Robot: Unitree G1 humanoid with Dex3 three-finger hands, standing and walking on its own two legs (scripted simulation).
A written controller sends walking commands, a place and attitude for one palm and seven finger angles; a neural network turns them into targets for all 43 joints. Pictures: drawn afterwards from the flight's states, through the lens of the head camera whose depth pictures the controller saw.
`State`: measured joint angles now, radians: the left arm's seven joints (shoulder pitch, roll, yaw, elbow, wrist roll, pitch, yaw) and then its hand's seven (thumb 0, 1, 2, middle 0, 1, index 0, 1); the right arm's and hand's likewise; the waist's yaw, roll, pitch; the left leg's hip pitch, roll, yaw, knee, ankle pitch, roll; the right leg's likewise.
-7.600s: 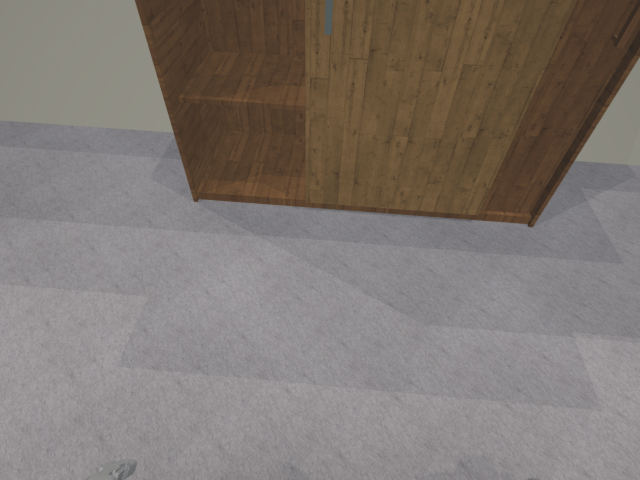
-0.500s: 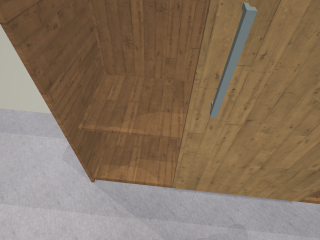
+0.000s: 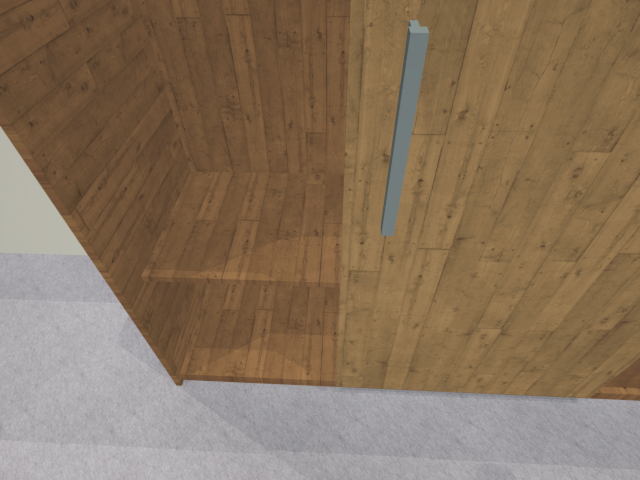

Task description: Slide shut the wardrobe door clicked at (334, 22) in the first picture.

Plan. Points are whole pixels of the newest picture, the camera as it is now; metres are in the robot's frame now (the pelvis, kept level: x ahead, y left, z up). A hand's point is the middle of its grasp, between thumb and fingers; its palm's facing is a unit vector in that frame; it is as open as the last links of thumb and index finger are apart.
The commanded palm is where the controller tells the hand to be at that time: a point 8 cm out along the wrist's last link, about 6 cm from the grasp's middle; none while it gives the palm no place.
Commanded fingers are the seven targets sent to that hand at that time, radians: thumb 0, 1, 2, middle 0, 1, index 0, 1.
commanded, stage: look again from close up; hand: right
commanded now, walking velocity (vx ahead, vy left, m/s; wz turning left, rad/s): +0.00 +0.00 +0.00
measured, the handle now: (398, 144) +0.52 -0.09 +0.17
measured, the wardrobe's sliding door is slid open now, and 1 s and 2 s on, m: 0.51 0.51 0.51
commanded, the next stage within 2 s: raise the hand with hooked fingers in 1.78 s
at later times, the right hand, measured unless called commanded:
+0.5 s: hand out of the picture -0.04 -0.18 -0.18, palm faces +0.01 +0.99 -0.14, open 7.4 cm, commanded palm none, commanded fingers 0.00 -0.90 -0.90 0.20 0.30 0.20 0.30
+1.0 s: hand out of the picture -0.03 -0.17 -0.18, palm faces +0.01 +0.99 -0.15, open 7.4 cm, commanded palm none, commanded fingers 0.00 -0.90 -0.90 0.20 0.30 0.20 0.30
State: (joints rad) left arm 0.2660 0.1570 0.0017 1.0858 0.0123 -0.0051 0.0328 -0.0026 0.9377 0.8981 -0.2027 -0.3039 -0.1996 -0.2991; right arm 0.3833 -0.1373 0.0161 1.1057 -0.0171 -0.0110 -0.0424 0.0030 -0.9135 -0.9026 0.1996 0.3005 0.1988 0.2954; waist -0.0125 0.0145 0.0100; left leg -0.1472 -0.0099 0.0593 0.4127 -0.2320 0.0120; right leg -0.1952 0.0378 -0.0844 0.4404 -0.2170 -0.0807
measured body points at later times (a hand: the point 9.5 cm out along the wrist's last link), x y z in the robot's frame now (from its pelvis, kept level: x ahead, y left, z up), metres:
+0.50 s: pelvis +0.00 -0.04 +0.00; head +0.00 -0.05 +0.45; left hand -0.04 +0.17 -0.16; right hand -0.04 -0.24 -0.17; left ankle +0.00 +0.11 -0.74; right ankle +0.02 -0.06 -0.74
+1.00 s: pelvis +0.01 -0.03 +0.00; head +0.01 -0.03 +0.45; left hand -0.02 +0.18 -0.16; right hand -0.03 -0.22 -0.16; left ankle +0.00 +0.11 -0.74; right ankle +0.02 -0.06 -0.74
